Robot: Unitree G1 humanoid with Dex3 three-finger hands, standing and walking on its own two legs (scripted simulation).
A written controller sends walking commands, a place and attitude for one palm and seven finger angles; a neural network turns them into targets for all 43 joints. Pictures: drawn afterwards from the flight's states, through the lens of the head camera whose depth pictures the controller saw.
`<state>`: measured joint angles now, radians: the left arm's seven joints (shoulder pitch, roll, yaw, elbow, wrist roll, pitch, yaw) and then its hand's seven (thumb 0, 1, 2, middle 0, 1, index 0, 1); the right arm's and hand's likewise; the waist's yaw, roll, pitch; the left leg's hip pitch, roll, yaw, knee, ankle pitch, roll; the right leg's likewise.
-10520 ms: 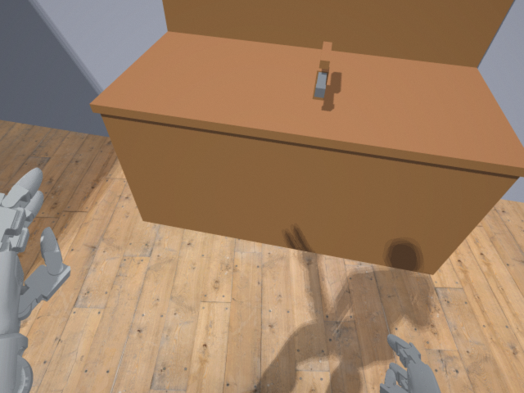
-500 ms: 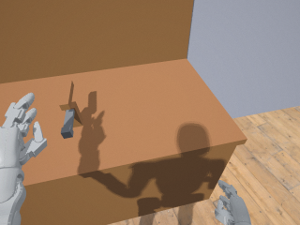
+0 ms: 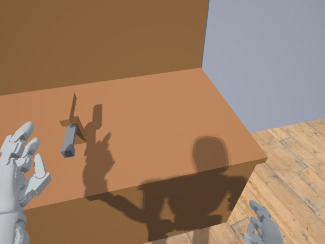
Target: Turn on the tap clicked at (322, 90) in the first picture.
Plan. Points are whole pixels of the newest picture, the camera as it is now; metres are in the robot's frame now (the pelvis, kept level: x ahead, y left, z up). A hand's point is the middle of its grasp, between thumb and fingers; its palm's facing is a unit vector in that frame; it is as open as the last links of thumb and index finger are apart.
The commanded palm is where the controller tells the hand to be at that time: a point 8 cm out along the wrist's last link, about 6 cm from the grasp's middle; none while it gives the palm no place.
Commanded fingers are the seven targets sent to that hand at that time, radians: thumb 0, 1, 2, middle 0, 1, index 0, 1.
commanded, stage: turn the palm inward beside the body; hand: left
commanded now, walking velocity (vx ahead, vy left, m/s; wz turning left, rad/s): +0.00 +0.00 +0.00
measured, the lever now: (68, 150) +0.33 +0.32 +0.04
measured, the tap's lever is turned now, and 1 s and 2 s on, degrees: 0 0 0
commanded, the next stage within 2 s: reach beside the lever's end, fingers flat in 1.08 s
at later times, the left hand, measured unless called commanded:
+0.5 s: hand (40, 187) +0.17 +0.26 +0.14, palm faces +0.47 -0.87 -0.15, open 7.4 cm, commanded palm +0.12 +0.30 +0.15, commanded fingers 0.00 0.90 0.90 -0.20 -0.30 -0.20 -0.30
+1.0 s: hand (39, 187) +0.17 +0.26 +0.14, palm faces +0.50 -0.86 -0.12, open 7.4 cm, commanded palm +0.12 +0.30 +0.15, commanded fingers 0.00 0.90 0.90 -0.20 -0.30 -0.20 -0.30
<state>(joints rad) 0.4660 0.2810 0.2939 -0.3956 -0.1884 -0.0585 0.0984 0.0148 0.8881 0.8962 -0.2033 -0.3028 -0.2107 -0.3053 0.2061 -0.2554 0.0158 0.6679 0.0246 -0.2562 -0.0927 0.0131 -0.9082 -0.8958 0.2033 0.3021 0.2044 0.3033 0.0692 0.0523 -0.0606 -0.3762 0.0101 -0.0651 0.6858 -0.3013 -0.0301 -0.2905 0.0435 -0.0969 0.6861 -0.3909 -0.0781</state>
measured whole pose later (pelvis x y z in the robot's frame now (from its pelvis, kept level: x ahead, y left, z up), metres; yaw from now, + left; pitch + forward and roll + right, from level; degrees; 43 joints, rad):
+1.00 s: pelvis -0.01 +0.03 +0.00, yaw +1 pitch -2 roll -1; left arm 0.51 0.21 0.20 -0.49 -0.20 0.09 0.21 0.02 0.89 0.90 -0.20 -0.30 -0.21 -0.30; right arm 0.18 -0.23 0.07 0.66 0.01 -0.23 -0.09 0.01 -0.91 -0.90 0.21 0.30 0.21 0.30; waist 0.08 0.06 -0.05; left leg -0.36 -0.01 -0.07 0.69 -0.29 0.00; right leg -0.26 0.02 -0.10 0.65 -0.37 -0.04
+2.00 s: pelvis -0.01 +0.03 +0.00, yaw +0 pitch +2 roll -1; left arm 0.29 0.23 0.31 -0.09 -0.22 -0.09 0.16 0.02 0.89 0.90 -0.19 -0.27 -0.20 -0.27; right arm 0.19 -0.25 0.04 0.69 0.01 -0.23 -0.09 0.01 -0.91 -0.90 0.21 0.30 0.21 0.30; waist 0.04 0.05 -0.05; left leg -0.46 -0.01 -0.07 0.73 -0.31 -0.01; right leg -0.36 0.03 -0.10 0.70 -0.38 -0.05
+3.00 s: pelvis -0.01 +0.04 -0.03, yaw -1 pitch +10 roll -3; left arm -0.07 0.32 0.45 0.43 -0.18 -0.28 0.11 0.02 0.89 0.90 -0.15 -0.16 -0.16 -0.16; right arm 0.23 -0.26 0.02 0.69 -0.01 -0.13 -0.07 0.01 -0.91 -0.90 0.21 0.30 0.21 0.30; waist 0.00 0.04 -0.09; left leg -0.71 0.00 -0.07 0.91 -0.37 0.01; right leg -0.60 0.04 -0.10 0.85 -0.42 -0.04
